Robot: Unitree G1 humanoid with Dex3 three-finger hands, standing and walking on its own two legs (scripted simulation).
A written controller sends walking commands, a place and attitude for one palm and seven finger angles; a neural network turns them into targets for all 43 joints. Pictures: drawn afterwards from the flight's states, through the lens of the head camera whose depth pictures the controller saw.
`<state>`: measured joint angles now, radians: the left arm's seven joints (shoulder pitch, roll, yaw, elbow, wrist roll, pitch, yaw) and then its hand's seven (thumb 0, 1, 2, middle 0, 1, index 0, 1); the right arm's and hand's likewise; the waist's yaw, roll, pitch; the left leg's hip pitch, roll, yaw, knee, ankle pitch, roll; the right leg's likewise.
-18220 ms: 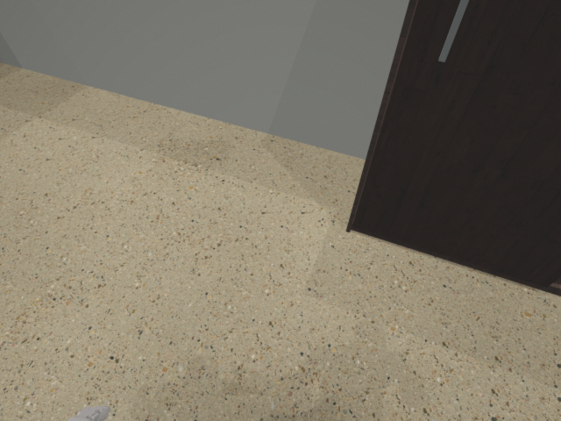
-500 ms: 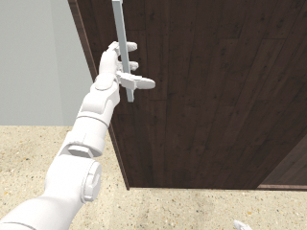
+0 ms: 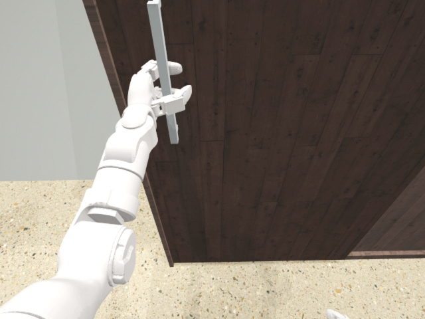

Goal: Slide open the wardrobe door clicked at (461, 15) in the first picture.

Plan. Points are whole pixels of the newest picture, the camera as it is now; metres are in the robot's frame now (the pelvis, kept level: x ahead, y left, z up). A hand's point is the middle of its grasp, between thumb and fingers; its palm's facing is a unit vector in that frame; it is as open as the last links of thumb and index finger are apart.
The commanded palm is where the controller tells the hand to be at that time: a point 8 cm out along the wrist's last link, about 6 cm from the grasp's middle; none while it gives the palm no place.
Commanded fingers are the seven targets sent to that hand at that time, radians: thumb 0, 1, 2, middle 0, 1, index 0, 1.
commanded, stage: grip the handle and tug to test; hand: left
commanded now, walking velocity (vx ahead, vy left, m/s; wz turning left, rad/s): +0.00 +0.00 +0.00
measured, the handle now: (167, 81) +0.50 +0.10 +0.22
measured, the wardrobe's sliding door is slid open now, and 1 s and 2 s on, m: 0.00 0.00 0.02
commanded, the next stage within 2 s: tug the door sideways, standing still in 0.84 s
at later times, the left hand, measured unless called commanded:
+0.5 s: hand (177, 97) +0.45 +0.08 +0.22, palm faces +0.05 -1.00 +0.03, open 5.4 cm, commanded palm +0.41 +0.13 +0.22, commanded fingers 0.00 0.90 0.90 -0.45 -1.40 -0.45 -1.40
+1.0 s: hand (177, 99) +0.44 +0.08 +0.22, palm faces +0.01 -1.00 +0.01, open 5.8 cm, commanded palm +0.42 +0.12 +0.22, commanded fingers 0.00 0.90 0.90 -0.45 -1.40 -0.45 -1.40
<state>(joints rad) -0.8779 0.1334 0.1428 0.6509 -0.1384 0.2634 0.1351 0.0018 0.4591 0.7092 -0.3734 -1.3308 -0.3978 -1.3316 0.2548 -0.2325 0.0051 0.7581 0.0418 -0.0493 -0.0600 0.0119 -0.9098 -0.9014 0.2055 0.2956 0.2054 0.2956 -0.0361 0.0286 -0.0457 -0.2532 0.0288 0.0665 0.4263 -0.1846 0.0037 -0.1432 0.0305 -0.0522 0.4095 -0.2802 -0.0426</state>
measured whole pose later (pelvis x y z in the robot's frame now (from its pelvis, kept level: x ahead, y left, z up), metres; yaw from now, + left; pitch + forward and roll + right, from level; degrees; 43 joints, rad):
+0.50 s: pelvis +0.01 +0.00 +0.00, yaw -1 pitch +0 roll +0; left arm -0.79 0.12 0.15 0.52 -0.14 0.32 0.13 0.01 0.78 0.82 -0.35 -1.37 -0.39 -1.36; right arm 0.22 -0.23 0.01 0.73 0.04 -0.02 -0.07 0.01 -0.91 -0.90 0.21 0.30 0.21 0.30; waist -0.03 0.03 -0.05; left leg -0.21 0.03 0.08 0.40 -0.20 0.00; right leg -0.10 0.03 -0.04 0.38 -0.29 -0.04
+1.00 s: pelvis +0.06 -0.01 +0.00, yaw -3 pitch +1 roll +1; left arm -0.48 0.12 0.12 0.02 -0.16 0.50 0.11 0.01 0.80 0.82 -0.28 -1.35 -0.29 -1.30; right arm 0.14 -0.24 0.02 0.65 0.04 0.06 -0.05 0.01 -0.91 -0.90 0.21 0.30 0.20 0.30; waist 0.00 0.04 -0.09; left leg -0.14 0.02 0.05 0.40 -0.24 -0.01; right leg -0.04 0.03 -0.01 0.37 -0.32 -0.03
